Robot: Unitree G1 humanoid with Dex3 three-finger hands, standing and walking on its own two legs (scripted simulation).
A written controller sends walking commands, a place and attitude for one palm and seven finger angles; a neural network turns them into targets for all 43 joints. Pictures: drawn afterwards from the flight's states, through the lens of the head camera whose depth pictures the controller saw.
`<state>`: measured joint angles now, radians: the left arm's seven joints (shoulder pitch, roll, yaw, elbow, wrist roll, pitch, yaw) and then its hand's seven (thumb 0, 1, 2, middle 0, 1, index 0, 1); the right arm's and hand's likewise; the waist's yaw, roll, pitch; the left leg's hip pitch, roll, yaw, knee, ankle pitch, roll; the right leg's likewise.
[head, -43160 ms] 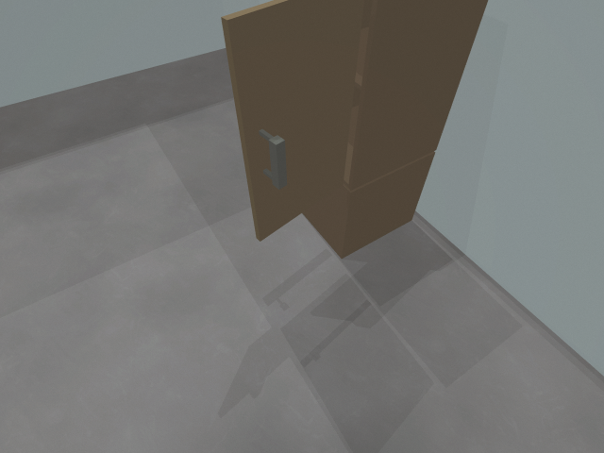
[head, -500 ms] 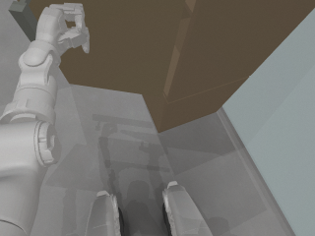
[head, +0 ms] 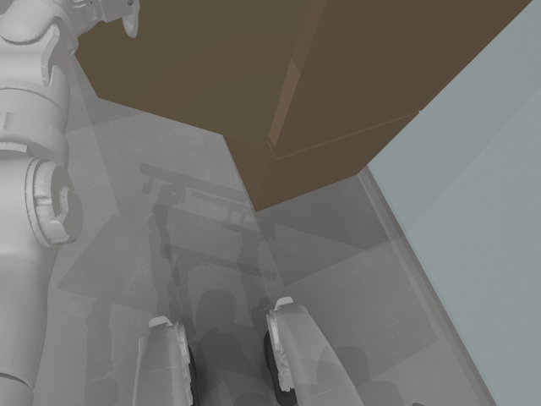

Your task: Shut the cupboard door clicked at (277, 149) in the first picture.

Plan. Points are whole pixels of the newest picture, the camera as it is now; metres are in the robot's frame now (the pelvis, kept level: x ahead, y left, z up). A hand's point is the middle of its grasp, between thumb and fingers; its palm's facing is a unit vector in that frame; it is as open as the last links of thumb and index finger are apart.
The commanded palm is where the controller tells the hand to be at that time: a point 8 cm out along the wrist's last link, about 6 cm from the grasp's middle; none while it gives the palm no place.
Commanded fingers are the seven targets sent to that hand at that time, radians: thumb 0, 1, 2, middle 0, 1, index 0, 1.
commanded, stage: pull the fist back off the door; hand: left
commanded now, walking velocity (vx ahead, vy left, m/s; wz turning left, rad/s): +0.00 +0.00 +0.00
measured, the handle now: out of the picture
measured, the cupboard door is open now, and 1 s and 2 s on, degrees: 53 48 48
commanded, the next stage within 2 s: draw the hand back to the body in 0.92 s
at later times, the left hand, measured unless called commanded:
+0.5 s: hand out of the picture +0.59 +0.06 +0.12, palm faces +0.04 -1.00 -0.03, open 3.1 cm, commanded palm +0.55 +0.10 +0.11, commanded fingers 0.00 0.90 0.90 -1.30 -1.50 -1.30 -1.50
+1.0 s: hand (157, 61) +0.52 +0.06 +0.11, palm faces +0.03 -1.00 -0.05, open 3.1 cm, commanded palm +0.50 +0.11 +0.11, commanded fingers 0.00 0.90 0.90 -1.30 -1.50 -1.30 -1.50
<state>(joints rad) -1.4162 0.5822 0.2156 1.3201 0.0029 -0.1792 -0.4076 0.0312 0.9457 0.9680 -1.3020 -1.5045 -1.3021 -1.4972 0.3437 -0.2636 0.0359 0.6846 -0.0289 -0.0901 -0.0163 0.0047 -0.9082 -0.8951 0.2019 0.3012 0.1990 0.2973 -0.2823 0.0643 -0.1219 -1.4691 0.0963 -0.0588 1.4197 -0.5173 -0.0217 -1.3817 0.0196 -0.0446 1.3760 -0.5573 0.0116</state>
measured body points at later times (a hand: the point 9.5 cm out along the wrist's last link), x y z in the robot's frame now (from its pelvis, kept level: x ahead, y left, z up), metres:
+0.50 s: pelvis +0.02 +0.00 +0.03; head +0.19 +0.00 +0.45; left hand +0.59 +0.11 +0.12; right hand -0.04 -0.23 -0.08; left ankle +0.05 +0.13 -0.58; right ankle +0.04 -0.13 -0.58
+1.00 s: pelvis +0.03 -0.01 +0.05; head +0.16 -0.01 +0.48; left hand +0.51 +0.11 +0.12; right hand +0.10 -0.28 -0.08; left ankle +0.05 +0.13 -0.58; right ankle +0.04 -0.13 -0.58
